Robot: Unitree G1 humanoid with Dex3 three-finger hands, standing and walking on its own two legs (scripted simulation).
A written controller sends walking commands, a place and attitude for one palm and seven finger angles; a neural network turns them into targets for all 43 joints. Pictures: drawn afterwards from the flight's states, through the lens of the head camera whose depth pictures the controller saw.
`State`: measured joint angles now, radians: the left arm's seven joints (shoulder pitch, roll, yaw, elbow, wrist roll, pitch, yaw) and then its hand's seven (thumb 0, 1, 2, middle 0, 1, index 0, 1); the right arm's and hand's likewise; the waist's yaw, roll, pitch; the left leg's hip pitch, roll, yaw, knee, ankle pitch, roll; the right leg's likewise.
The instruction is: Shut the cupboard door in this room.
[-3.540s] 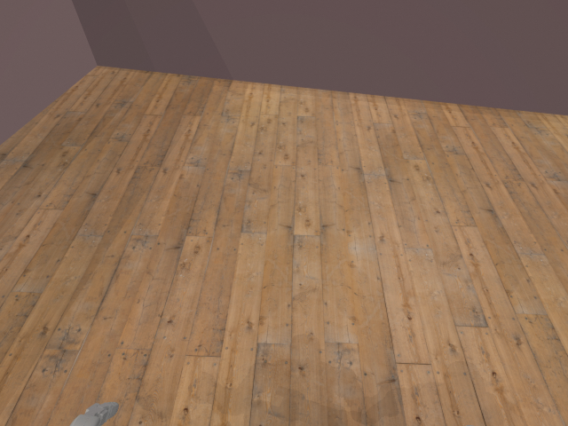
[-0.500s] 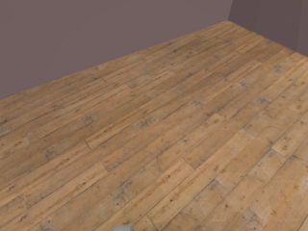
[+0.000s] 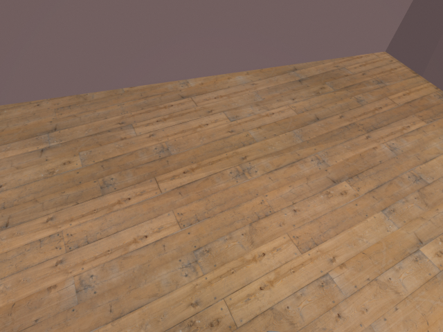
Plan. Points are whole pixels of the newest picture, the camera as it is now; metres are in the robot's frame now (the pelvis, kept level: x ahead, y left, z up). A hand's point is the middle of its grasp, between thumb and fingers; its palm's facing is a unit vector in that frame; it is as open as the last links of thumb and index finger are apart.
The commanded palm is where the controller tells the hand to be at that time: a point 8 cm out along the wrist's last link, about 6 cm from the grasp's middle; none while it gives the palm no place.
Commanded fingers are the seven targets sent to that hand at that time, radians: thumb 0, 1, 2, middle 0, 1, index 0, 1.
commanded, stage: turn or walk to find it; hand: left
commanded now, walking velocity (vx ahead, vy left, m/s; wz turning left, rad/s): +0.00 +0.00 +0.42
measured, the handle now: out of the picture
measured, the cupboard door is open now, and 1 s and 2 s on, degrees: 88 88 88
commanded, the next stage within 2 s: none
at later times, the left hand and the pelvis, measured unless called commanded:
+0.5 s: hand out of the picture +0.00 +0.14 -0.15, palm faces +0.26 -0.93 -0.27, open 7.3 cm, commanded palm none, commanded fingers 0.00 0.90 0.90 -0.20 -0.30 -0.20 -0.30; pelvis -0.03 -0.06 +0.00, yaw +14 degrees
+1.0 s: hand out of the picture -0.10 +0.22 -0.17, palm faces +0.47 -0.85 -0.25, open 7.4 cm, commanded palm none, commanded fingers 0.00 0.90 0.90 -0.20 -0.30 -0.20 -0.30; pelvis -0.06 +0.00 +0.00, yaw +25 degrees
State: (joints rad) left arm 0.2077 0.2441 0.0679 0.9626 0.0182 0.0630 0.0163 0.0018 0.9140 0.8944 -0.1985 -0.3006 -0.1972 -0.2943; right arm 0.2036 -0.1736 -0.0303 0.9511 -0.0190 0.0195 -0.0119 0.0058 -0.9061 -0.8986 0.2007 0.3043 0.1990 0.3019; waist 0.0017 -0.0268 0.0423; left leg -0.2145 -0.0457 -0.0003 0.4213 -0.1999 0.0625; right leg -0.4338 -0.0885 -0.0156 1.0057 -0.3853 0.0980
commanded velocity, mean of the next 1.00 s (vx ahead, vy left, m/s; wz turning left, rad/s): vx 0.00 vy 0.00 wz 0.42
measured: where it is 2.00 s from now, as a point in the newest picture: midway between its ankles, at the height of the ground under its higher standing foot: outside the picture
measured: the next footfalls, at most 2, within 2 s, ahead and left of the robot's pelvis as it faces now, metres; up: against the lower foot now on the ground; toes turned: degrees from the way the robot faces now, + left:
right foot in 0.22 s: +0.02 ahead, -0.14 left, +0.00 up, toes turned +3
left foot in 0.70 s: -0.05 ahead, +0.09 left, +0.00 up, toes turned +25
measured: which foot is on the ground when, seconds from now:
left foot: down 0.00-0.22, up 0.24-0.68, down 0.70-1.00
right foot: up 0.00-0.20, down 0.22-0.72, up 0.74-1.00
